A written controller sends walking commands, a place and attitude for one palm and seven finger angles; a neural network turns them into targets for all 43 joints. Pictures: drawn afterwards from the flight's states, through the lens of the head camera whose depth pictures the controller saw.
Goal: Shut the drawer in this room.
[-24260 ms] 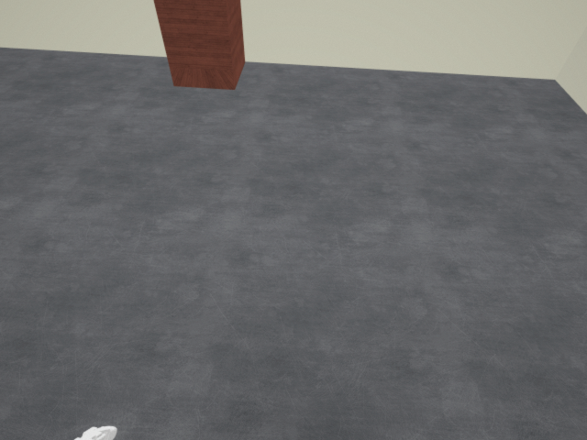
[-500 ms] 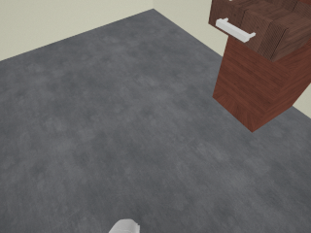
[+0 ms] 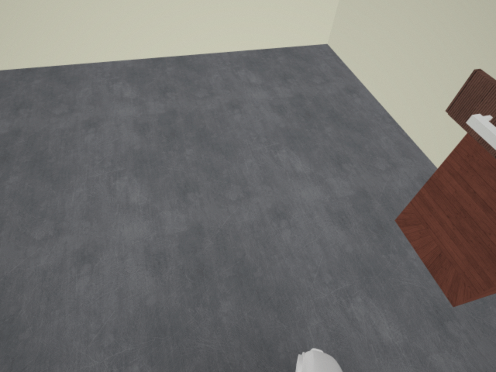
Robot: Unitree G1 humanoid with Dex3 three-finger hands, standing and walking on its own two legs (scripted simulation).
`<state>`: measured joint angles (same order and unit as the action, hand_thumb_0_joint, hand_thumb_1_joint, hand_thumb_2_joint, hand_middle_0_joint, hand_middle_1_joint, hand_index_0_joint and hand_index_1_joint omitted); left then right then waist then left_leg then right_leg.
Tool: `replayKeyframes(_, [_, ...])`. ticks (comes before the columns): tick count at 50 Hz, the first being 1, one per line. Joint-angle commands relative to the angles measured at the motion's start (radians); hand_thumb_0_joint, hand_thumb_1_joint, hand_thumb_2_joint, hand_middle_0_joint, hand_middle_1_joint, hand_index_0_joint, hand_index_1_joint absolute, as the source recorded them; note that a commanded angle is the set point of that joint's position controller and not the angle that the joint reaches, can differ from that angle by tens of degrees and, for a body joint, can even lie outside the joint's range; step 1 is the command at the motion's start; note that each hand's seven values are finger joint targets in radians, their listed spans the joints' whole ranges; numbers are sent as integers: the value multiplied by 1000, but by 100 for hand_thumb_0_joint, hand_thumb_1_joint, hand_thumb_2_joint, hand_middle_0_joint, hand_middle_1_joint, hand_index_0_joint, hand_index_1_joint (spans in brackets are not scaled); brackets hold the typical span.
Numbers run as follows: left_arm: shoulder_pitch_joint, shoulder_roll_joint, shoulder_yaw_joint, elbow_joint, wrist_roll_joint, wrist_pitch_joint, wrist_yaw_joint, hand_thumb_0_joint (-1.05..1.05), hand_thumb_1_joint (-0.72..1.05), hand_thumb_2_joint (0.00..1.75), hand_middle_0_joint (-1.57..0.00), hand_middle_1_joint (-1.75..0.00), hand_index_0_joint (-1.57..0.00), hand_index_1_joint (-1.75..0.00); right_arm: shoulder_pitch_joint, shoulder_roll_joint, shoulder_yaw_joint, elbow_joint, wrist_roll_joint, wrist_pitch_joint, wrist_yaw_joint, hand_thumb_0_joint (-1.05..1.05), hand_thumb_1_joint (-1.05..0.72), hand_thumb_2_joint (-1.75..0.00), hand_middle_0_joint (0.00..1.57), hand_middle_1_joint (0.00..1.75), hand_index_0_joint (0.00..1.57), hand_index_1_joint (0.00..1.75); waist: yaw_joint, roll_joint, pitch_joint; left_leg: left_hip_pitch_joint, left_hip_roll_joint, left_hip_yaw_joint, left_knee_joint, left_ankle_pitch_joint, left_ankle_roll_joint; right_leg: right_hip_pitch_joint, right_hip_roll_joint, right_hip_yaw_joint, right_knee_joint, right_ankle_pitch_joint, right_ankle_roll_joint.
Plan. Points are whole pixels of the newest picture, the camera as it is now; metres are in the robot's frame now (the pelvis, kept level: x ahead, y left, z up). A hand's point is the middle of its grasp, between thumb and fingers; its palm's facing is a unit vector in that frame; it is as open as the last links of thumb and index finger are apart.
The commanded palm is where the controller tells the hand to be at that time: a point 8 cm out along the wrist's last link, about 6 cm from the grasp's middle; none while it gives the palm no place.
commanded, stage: walk to a spot facing it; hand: left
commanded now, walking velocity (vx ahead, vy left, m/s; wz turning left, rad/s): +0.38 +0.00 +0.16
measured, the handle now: out of the picture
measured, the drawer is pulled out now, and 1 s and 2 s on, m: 0.22 0.22 0.22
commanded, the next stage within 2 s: turn to face it in 0.34 s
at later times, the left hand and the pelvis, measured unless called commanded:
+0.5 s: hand (178, 316) +0.23 +0.16 -0.17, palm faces +0.18 -0.95 -0.25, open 7.2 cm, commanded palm none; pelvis +0.21 -0.05 +0.00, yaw +10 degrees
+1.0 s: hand (172, 270) +0.33 +0.19 -0.17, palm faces +0.03 -0.98 -0.22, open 7.4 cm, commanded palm none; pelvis +0.27 -0.01 -0.01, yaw -4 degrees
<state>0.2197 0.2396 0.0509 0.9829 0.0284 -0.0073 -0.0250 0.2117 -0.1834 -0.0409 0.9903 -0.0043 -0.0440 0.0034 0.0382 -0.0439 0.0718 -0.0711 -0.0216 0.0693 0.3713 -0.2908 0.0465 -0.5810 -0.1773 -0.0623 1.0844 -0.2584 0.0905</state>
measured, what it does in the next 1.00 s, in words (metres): walks ahead: right foot, then left foot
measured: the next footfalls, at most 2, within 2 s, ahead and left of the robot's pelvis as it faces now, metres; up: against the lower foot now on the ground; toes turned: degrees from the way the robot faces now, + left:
right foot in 0.22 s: +0.27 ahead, -0.15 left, +0.00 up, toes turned -6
left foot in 0.64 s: +0.33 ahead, +0.12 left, +0.00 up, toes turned +16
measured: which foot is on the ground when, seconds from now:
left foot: down 0.00-0.22, up 0.24-0.62, down 0.64-1.00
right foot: up 0.00-0.20, down 0.22-0.66, up 0.68-1.00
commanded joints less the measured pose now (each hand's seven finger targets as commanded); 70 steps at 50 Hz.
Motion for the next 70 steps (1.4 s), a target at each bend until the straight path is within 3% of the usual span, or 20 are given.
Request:
replayKeyframes(1, [-68, 52, 10, -82, -5, -16, -2, 0, 90, 90, -20, -30, -20, -30, 98, -159, -42, -4, -7, -33, -9, 0, -90, -90, 20, 30, 20, 30, -47, 161, 39, 12, 241, -143, -169, 404, 125, -77, -1, -11, -141, 71, 5])
replayKeyframes(7, [-168, 42, 4, -114, -11, -31, -6, 0, 90, 90, -20, -30, -20, -30, 170, -163, -42, 54, -20, -31, -20, 0, -90, -90, 20, 30, 20, 30, -64, 170, 45, 35, 253, -157, -87, 566, 104, 114, 75, -55, -430, 67, -53])
replayKeyframes(9, [7, 69, 15, -63, -8, -45, -3, 0, 90, 90, -20, -30, -20, -30, 154, -178, -43, 64, -16, -27, -24, 0, -90, -90, 20, 30, 20, 30, 27, 143, -44, 22, 217, -135, 128, 715, 69, 354, 120, -77, -538, 99, -76])
replayKeyframes(10, [174, 122, 31, -11, -3, -60, 3, 0, 90, 90, -20, -30, -20, -30, 150, -167, -42, 60, -8, -30, -20, 0, -90, -90, 20, 30, 20, 30, 97, 60, -142, -110, 167, -114, 350, 627, 33, 623, 80, -28, -579, 163, -94])
replayKeyframes(11, [320, 242, 64, 29, 9, -70, 19, 0, 90, 90, -20, -30, -20, -30, 204, -101, -31, 40, 7, -34, -10, 0, -90, -90, 20, 30, 20, 30, 130, -215, -294, -364, 19, -37, 688, 100, -15, 890, -227, 317, -636, 281, -178])
replayKeyframes(12, [307, 277, 65, 29, -11, -62, 24, 0, 90, 90, -20, -30, -20, -30, 206, -98, -32, 13, 13, -24, -13, 0, -90, -90, 20, 30, 20, 30, 89, -226, -297, -449, -12, -97, 926, -273, -16, 827, -380, 491, -734, 352, -256])
replayKeyframes(15, [53, 135, 37, -35, -13, -62, 31, 0, 90, 90, -20, -30, -20, -30, 70, -71, -40, 12, -6, 8, 7, 0, -90, -90, 20, 30, 20, 30, 16, -26, -52, -498, 123, -133, 1015, -64, -23, 423, -274, 268, -817, -9, -201])
replayKeyframes(18, [-33, 79, 22, -50, -7, -64, 41, 0, 90, 90, -20, -30, -20, -30, 149, -46, -41, 37, -15, 54, 19, 0, -90, -90, 20, 30, 20, 30, -66, -87, -47, -446, 134, -95, 920, 8, -68, 294, -200, 34, -856, 57, -152])
replayKeyframes(24, [34, 69, 14, -12, -2, -66, 44, 0, 90, 90, -20, -30, -20, -30, 51, -6, -22, -3, -15, 57, 26, 0, -90, -90, 20, 30, 20, 30, -54, -110, -35, -423, 126, -10, 583, 42, -96, 350, -141, -118, -811, 403, -171])
replayKeyframes(30, [83, 71, -2, 58, -14, -40, 49, 0, 90, 90, -20, -30, -20, -30, 26, -21, 2, 28, -15, 10, 3, 0, -90, -90, 20, 30, 20, 30, -44, -97, -75, -95, 79, 55, 115, 220, -96, 377, -67, -46, -677, 465, -158])
replayKeyframes(33, [149, 4, -8, 46, -24, -13, 47, 0, 90, 90, -20, -30, -20, -30, 117, -215, -34, 43, -14, 5, -22, 0, -90, -90, 20, 30, 20, 30, -80, 321, -181, 176, 446, -210, 49, 862, 70, 168, 100, -76, -330, -317, -43])
replayKeyframes(34, [123, 14, -3, 46, -25, 6, 50, 0, 90, 90, -20, -30, -20, -30, 105, -227, -35, 44, -16, 13, -38, 0, -90, -90, 20, 30, 20, 30, -92, 396, -199, 143, 482, -226, 12, 869, 115, 150, 108, -15, -156, -437, -33])
replayKeyframes(38, [69, 26, 33, 30, -15, 25, 27, 0, 90, 90, -20, -30, -20, -30, -41, -166, -36, -25, -17, 25, -39, 0, -90, -90, 20, 30, 20, 30, -52, 189, -104, 0, 415, -53, 0, 614, 104, 73, 81, 28, 65, -268, -40])
replayKeyframes(42, [77, 13, 50, -4, -12, 51, 19, 0, 90, 90, -20, -30, -20, -30, -61, -144, -46, -46, -13, 27, -36, 0, -90, -90, 20, 30, 20, 30, -35, 206, -76, -70, 401, 23, -61, 403, 86, 75, 78, 10, 58, -187, -24])
replayKeyframes(50, [7, 4, 54, -102, -5, 50, 5, 0, 90, 90, -20, -30, -20, -30, -79, -183, -87, -73, -23, 43, -21, 0, -90, -90, 20, 30, 20, 30, -44, 242, -89, -70, 441, 90, 6, 275, 71, 191, 97, -55, -296, -155, -38])
replayKeyframes(53, [93, 57, 60, -94, -1, 37, 8, 0, 90, 90, -20, -30, -20, -30, -86, -189, -88, -89, -21, 51, -16, 0, -90, -90, 20, 30, 20, 30, 15, 124, -120, -158, 381, 171, 243, 208, -23, 393, 125, -69, -571, 77, -67])
replayKeyframes(55, [147, 243, 84, -92, -3, 19, 28, 0, 90, 90, -20, -30, -20, -30, -118, -82, -52, -164, -13, 63, -9, 0, -90, -90, 20, 30, 20, 30, 64, -305, -90, -533, 142, 126, 691, -377, -124, 513, -228, 434, -739, 593, -251])
replayKeyframes(58, [18, 210, 78, -136, -9, 30, 45, 0, 90, 90, -20, -30, -20, -30, -139, -133, -54, -166, -11, 82, -19, 0, -90, -90, 20, 30, 20, 30, 19, -162, -79, -543, 152, -75, 854, -211, -112, 396, -153, 398, -766, 249, -278])
replayKeyframes(62, [-47, 181, 61, -160, -11, 20, 37, 0, 90, 90, -20, -30, -20, -30, -64, -149, -46, -135, -15, 77, -14, 0, -90, -90, 20, 30, 20, 30, -22, -103, -133, -469, 133, -51, 735, -95, -135, 428, -63, 286, -732, 293, -237])
replayKeyframes(70, [-17, 220, 68, -150, -7, 30, 26, 0, 90, 90, -20, -30, -20, -30, -96, -148, -32, -172, -4, 69, -23, 0, -90, -90, 20, 30, 20, 30, 2, -100, -138, -382, 72, -47, 482, -153, -125, 433, -44, 416, -733, 279, -276])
